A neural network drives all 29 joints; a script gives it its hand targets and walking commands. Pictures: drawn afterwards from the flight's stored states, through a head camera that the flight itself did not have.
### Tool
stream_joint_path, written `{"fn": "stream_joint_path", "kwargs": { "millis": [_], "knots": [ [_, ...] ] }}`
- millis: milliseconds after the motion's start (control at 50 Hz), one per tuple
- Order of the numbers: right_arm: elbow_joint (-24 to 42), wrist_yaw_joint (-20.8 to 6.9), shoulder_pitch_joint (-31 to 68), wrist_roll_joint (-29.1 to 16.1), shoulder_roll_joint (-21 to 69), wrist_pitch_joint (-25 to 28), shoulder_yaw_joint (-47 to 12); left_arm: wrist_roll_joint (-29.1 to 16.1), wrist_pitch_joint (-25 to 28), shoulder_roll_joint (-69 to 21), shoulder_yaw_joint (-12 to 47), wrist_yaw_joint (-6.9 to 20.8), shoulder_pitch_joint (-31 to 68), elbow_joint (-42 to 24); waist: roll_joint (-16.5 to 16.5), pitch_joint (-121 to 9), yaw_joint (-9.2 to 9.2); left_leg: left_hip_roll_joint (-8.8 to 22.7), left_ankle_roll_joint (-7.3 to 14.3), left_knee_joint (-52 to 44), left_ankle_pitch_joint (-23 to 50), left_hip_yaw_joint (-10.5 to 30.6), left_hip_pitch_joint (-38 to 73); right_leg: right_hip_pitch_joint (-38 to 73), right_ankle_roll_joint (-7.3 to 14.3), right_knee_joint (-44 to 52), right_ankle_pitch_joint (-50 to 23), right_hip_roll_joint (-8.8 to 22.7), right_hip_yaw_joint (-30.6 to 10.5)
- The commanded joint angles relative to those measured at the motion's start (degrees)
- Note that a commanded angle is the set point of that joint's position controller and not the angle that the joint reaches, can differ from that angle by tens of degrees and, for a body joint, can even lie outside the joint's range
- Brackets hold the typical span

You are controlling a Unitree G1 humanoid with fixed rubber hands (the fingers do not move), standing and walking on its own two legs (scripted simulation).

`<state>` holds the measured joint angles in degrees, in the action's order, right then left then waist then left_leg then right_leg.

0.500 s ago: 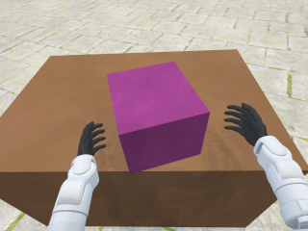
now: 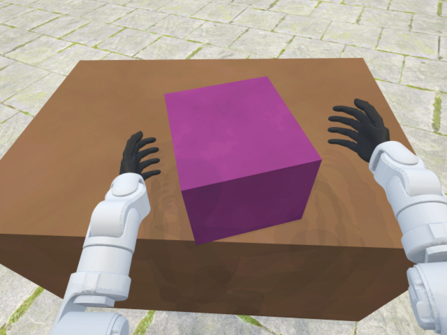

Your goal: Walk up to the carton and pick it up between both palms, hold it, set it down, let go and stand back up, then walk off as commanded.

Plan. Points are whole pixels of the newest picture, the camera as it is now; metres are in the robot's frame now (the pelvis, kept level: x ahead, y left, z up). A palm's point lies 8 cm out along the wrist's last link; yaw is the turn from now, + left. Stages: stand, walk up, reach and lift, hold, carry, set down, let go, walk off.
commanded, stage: reach and lift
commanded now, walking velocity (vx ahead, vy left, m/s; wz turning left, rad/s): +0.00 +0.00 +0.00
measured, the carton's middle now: (233, 156) +0.49 +0.03 +0.01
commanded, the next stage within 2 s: none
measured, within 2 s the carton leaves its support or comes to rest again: neither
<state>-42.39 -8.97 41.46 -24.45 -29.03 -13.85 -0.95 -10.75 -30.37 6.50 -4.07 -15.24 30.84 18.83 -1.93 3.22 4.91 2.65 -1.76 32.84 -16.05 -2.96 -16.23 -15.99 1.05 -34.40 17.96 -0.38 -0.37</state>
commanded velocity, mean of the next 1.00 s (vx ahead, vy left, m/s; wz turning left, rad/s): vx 0.00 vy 0.00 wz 0.00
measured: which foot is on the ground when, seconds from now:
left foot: down 0.00-1.00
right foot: down 0.00-1.00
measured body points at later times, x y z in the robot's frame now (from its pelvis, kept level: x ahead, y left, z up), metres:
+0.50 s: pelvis +0.00 +0.00 +0.00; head +0.03 -0.01 +0.45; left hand +0.41 +0.22 +0.14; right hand +0.48 -0.20 +0.17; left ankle +0.01 +0.14 -0.73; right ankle +0.00 -0.11 -0.73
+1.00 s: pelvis +0.00 +0.00 +0.00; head +0.08 -0.02 +0.44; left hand +0.42 +0.23 +0.05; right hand +0.49 -0.20 +0.08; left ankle +0.01 +0.14 -0.73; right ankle +0.00 -0.11 -0.73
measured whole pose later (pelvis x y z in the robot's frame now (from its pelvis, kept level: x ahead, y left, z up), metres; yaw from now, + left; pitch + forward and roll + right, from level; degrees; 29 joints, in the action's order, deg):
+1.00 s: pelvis +0.00 +0.00 +0.00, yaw +0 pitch +17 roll +0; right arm -70.5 -8.8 57.3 -21.3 -27.9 1.7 -5.5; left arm -13.5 -2.3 9.0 -4.8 -12.2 49.3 60.4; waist -1.9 -7.9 8.0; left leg 3.3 -1.6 32.8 -12.9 -2.9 -36.9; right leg -36.0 0.8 -32.8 13.9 -1.0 -0.4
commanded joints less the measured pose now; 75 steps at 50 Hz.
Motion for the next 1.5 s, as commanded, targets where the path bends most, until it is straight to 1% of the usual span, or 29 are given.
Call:
{"fn": "stream_joint_path", "kwargs": {
  "millis": [0, 20, 120, 160, 180, 200, 260, 300, 340, 420, 540, 600, 620, 640, 680, 720, 760, 780, 820, 840, 920, 1060, 1080, 1140, 1260, 1320, 1360, 1460, 1480],
  "knots": [
    [5.7, 0.9, 36.0, -1.1, -17.6, 2.5, 0.0, -1.4, 1.6, 15.0, -8.1, 0.0, 33.1, -7.5, 8.5, -37.8, 6.45, -2.0, -1.1, -7.6, 24.1, 1.2, -0.1, 10.1, 0.3, 6.9, -36.8, -4.0, -0.7],
    [8.4, 0.9, 41.9, -1.9, -17.5, 2.5, -0.1, -2.2, 2.1, 18.2, -9.1, 0.0, 40.1, -7.4, 8.3, -38.6, 7.29, -2.3, -1.0, -7.6, 22.2, 1.1, -1.7, 10.5, 0.3, 6.8, -36.0, -3.6, -1.4],
    [4.3, 1.0, 44.8, -1.1, -18.0, 2.0, -0.5, -2.8, 2.9, 17.1, -7.4, 0.1, 43.8, -4.2, 8.2, -41.5, 6.20, -2.1, -0.9, -7.5, 22.0, 1.0, -3.4, 10.4, 0.3, 6.4, -36.2, -3.7, -0.7],
    [1.9, 0.7, 44.5, -0.7, -17.3, 1.6, -1.2, -2.6, 3.0, 18.1, -7.9, -0.1, 42.9, -1.4, 7.4, -42.0, 7.45, -1.7, -1.1, -6.9, 22.8, 1.3, -2.0, 8.5, 0.5, 6.7, -34.1, -3.9, -0.6],
    [4.1, 0.7, 46.5, -1.2, -17.1, 1.8, -0.8, -3.3, 3.5, 17.6, -7.5, -0.4, 45.1, -5.1, 6.8, -44.9, 7.25, -2.0, -1.5, -6.8, 24.2, 0.8, -1.3, 9.2, 0.8, 6.7, -35.2, -4.1, -0.3],
    [1.4, 0.6, 45.4, -1.3, -17.0, 1.4, -1.9, -3.3, 3.2, 17.7, -7.6, -0.1, 43.0, 0.0, 9.0, -41.0, 7.06, -1.7, -1.3, -6.8, 23.1, 0.8, -2.8, 9.1, 0.6, 7.2, -34.5, -3.8, -0.2],
    [-1.1, 0.6, 49.3, -0.1, -17.5, 1.4, -1.1, -3.2, 4.1, 18.3, -7.2, 0.0, 48.9, 2.3, 8.6, -43.7, 6.18, -1.7, -1.2, -7.0, 22.0, 0.7, -3.6, 8.9, 0.6, 6.8, -34.5, -3.8, -0.5],
    [-2.5, 0.6, 52.9, 0.3, -16.5, 1.4, -1.8, -2.8, 4.7, 19.3, -8.3, -0.2, 54.3, 4.3, 7.4, -44.9, 7.67, -1.6, -1.2, -7.1, 21.4, 0.6, -4.0, 8.0, 0.9, 7.3, -32.3, -3.4, -0.2],
    [-5.2, 0.3, 53.4, 0.0, -16.4, 1.6, -2.6, -3.1, 5.9, 20.2, -7.4, -0.6, 55.5, 6.2, 7.4, -45.3, 8.20, -1.4, -1.4, -6.4, 23.7, 0.7, -3.2, 6.1, 0.7, 6.9, -33.3, -3.8, 0.1],
    [-6.1, 0.1, 51.9, 0.0, -16.5, 3.1, -3.4, -4.2, 7.5, 17.7, -4.5, -0.4, 51.5, 7.6, 7.9, -48.4, 6.45, -1.0, -2.4, -4.8, 29.8, 0.8, -0.8, 5.9, 0.6, 7.1, -37.2, -4.7, 1.6],
    [-14.2, 0.0, 51.3, 1.3, -14.1, 4.3, -5.9, -2.0, 10.0, 16.9, -5.4, 0.8, 51.2, 19.1, 8.3, -41.7, 8.24, -1.0, -1.8, -6.9, 24.9, -0.1, -6.4, 7.1, 0.3, 7.5, -33.8, -4.0, 0.9],
    [-17.2, -0.2, 49.3, 1.7, -12.2, 5.9, -7.3, -2.2, 13.2, 15.6, -3.9, 1.1, 50.1, 22.8, 7.9, -41.4, 8.83, -0.6, -1.8, -6.4, 26.1, 0.2, -5.8, 4.3, 0.7, 7.5, -31.5, -4.4, 1.0],
    [-13.4, -0.5, 49.7, 0.5, -11.5, 7.1, -8.2, -2.2, 14.0, 16.6, -4.3, 1.3, 49.9, 19.3, 7.3, -43.1, 9.39, -1.0, -2.3, -5.7, 28.5, -0.5, -4.8, 4.7, 0.6, 7.8, -33.0, -4.7, 1.7],
    [-14.1, -0.5, 49.9, 1.2, -12.4, 8.6, -6.3, -2.9, 15.7, 15.2, -3.1, 1.3, 49.5, 19.0, 5.8, -45.7, 8.25, -1.1, -2.7, -4.7, 29.8, -0.5, -4.1, 3.5, 0.8, 6.9, -33.5, -4.8, 1.7],
    [-15.6, -0.4, 49.3, 1.5, -9.6, 10.2, -7.6, -3.1, 19.2, 15.4, -3.1, 1.8, 49.2, 25.7, 8.1, -44.8, 8.49, -1.4, -2.3, -4.0, 28.1, -0.6, -7.4, 2.6, 0.2, 6.6, -33.8, -4.5, 1.2],
    [-12.0, 0.1, 51.0, 1.9, -8.9, 13.1, -7.9, -4.2, 23.1, 14.9, -2.3, 2.1, 50.2, 24.2, 9.0, -49.9, 8.35, -1.7, -2.1, -3.4, 27.5, -0.9, -9.7, 5.0, -0.3, 4.6, -38.2, -4.2, 0.9],
    [-16.4, -0.3, 51.2, 2.3, -8.4, 15.1, -7.5, -4.7, 26.3, 12.9, 0.0, 2.3, 51.0, 26.3, 7.0, -52.1, 7.10, -1.0, -2.6, -1.9, 30.9, 0.0, -6.9, 0.4, -0.1, 4.5, -36.4, -4.2, 1.7],
    [-12.5, -0.4, 51.6, 1.7, -9.4, 16.4, -7.8, -5.3, 27.8, 13.7, -0.6, 2.2, 50.0, 23.8, 7.6, -56.6, 8.16, -1.2, -2.7, -1.7, 30.9, -1.1, -6.4, 0.5, -0.1, 4.5, -36.2, -4.6, 2.1],
    [-18.3, -0.7, 50.1, 2.8, -7.3, 17.4, -8.4, -5.7, 30.0, 12.0, 0.9, 2.6, 49.0, 31.8, 9.0, -55.5, 7.97, -0.9, -2.0, -1.4, 29.3, -0.4, -7.5, -2.6, 0.0, 4.2, -33.0, -4.3, 2.1],
    [-14.9, -0.6, 51.6, 2.4, -9.1, 18.7, -6.8, -6.3, 31.1, 13.4, 1.0, 2.4, 51.2, 25.4, 7.5, -61.3, 7.39, -0.7, -2.4, -0.9, 31.4, -0.6, -5.6, -2.3, -0.1, 3.7, -35.2, -4.5, 2.1],
    [-22.5, -0.7, 49.6, 3.7, -8.4, 20.6, -7.3, -5.7, 33.3, 10.7, 2.9, 3.6, 47.4, 35.9, 9.3, -58.9, 6.64, 0.0, -1.9, -0.4, 29.7, 0.0, -8.0, -6.3, -0.6, 3.2, -31.0, -4.6, 2.6],
    [-15.9, -0.8, 50.2, 2.0, -8.3, 25.3, -6.5, -9.0, 37.7, 10.3, 3.6, 3.8, 47.7, 25.8, 7.5, -70.8, 6.57, -0.2, -3.3, 3.2, 39.3, 0.2, -2.9, -9.6, -1.4, 1.6, -35.2, -5.4, 4.0],
    [-16.0, -0.5, 50.0, 2.2, -7.6, 25.4, -7.6, -8.5, 37.7, 11.0, 3.1, 4.0, 46.2, 31.5, 10.0, -68.8, 6.90, -0.2, -2.8, 3.2, 36.8, -0.3, -6.4, -8.5, -1.5, 1.3, -35.6, -5.2, 3.4],
    [-14.9, 0.0, 50.3, 3.4, -5.5, 26.1, -8.5, -6.5, 38.3, 10.0, 0.5, 4.9, 45.7, 32.1, 13.0, -69.8, 7.78, -0.5, -2.1, 2.4, 36.5, -0.9, -9.7, -3.3, -2.3, 0.2, -41.7, -4.5, 2.5],
    [-14.5, 0.6, 49.0, 3.0, -3.1, 26.5, -9.2, -3.4, 38.3, 8.3, -2.0, 5.8, 44.6, 28.0, 12.5, -68.4, 8.30, -1.2, -1.6, 0.6, 34.6, -1.8, -12.0, 0.8, -2.8, 0.4, -46.4, -4.4, 1.8],
    [-17.5, 0.8, 49.1, 4.4, -2.4, 26.4, -7.8, -2.9, 38.6, 5.8, -1.5, 5.8, 46.0, 30.9, 12.4, -65.1, 7.36, -1.2, -1.3, 0.3, 32.4, -1.3, -12.5, -1.8, -2.8, 1.1, -42.2, -4.2, 1.7],
    [-15.9, 1.1, 50.6, 4.4, -1.5, 26.5, -8.6, -1.7, 38.2, 6.8, -3.3, 5.9, 46.0, 31.8, 13.3, -64.6, 9.23, -1.5, -1.0, -0.2, 31.4, -2.0, -13.9, -0.8, -3.1, 0.9, -43.2, -4.1, 1.3],
    [-17.4, 1.7, 49.6, 6.9, 0.5, 26.0, -6.5, -0.3, 38.4, 3.5, -4.2, 5.5, 46.4, 31.2, 13.1, -63.2, 8.16, -1.4, -1.0, -1.1, 29.8, -1.7, -12.6, -1.4, -2.5, 1.8, -40.5, -4.0, 1.3],
    [-16.8, 1.9, 51.5, 6.4, 0.5, 26.2, -6.0, -0.4, 38.7, 3.9, -4.1, 5.0, 49.2, 28.2, 10.8, -65.1, 8.76, -1.3, -1.6, -0.8, 29.5, -2.0, -12.8, -1.4, -2.4, 1.8, -39.2, -4.0, 1.1]
  ]
}}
